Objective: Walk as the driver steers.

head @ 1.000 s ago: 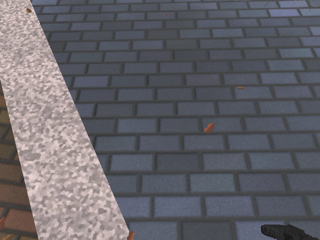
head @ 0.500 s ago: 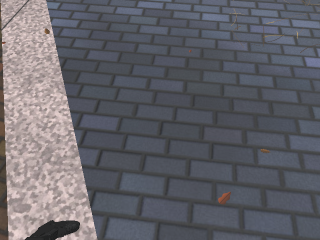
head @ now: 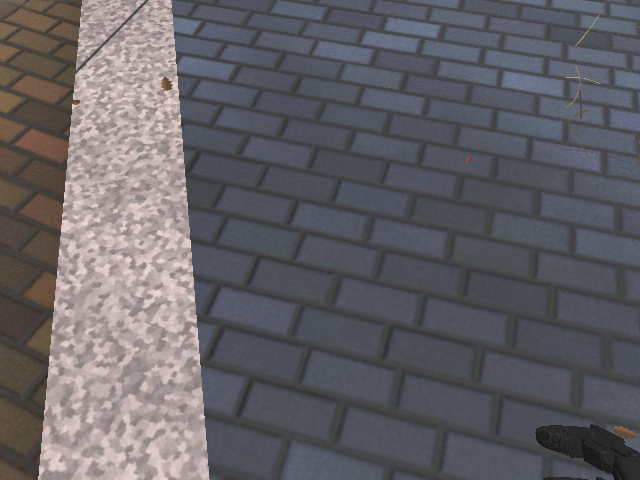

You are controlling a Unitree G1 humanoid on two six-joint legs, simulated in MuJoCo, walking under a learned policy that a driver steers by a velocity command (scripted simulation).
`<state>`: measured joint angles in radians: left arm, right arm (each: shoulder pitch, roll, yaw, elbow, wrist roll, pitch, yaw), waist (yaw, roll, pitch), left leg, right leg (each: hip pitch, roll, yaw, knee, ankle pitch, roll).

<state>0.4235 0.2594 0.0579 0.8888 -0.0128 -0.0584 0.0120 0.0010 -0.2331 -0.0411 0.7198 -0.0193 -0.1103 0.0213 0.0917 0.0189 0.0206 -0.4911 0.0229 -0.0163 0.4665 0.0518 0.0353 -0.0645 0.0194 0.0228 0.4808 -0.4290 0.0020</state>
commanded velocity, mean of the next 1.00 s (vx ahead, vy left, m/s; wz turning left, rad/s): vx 0.08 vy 0.00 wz -0.52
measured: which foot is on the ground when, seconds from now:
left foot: down 0.00-0.42, up 0.44-0.86, down 0.88-1.00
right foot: up 0.00-0.40, down 0.42-0.88, up 0.90-1.00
